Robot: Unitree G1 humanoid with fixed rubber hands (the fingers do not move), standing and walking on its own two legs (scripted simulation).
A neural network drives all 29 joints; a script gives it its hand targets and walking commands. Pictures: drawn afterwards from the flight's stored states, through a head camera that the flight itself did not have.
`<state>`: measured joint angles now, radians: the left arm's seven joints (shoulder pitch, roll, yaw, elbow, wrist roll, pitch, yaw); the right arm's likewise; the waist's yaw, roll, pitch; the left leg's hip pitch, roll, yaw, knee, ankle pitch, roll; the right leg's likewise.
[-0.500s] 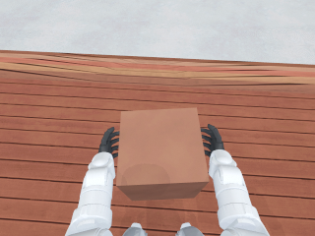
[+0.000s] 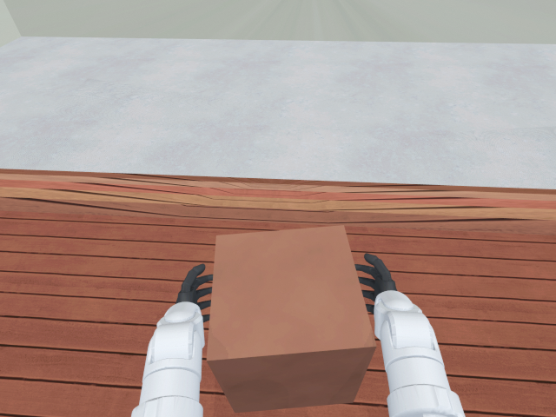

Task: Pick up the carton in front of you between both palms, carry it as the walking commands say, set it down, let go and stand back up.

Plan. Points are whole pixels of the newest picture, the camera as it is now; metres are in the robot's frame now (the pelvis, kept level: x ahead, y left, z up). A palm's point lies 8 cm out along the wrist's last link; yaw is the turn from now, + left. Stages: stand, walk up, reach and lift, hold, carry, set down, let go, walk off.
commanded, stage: reach and lift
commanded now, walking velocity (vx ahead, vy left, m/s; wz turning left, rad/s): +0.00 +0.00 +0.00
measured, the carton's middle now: (287, 322) +0.30 -0.01 -0.05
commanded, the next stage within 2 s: hold in 0.82 s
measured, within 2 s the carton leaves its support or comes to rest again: neither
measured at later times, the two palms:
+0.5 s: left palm (185, 303) +0.30 +0.15 +0.03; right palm (383, 292) +0.30 -0.15 +0.04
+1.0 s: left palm (183, 299) +0.29 +0.15 +0.05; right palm (389, 285) +0.30 -0.15 +0.06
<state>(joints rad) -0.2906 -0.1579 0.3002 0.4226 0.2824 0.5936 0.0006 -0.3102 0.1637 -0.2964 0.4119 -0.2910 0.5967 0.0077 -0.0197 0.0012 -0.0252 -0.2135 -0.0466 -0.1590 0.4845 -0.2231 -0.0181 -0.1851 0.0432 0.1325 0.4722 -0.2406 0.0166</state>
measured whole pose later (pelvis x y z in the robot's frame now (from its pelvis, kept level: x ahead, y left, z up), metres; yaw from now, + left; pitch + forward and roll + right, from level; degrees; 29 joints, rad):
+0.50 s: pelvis +0.00 +0.00 +0.00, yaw +0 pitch -4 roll +0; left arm -0.29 -0.16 0.28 0.35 0.30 0.65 -0.01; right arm -0.31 0.16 -0.28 0.34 -0.30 0.64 0.02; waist -0.02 0.00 0.01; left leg -0.15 -0.04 -0.15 0.43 -0.20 -0.01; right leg -0.11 0.03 0.13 0.40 -0.22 0.02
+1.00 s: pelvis +0.01 +0.00 +0.01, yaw +0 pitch -6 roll +0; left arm -0.21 -0.14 0.19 0.20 0.25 0.74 0.01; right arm -0.24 0.15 -0.20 0.20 -0.25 0.74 0.01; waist -0.01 0.00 0.00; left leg -0.07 -0.03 -0.15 0.35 -0.18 -0.02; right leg -0.05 0.03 0.13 0.35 -0.20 0.01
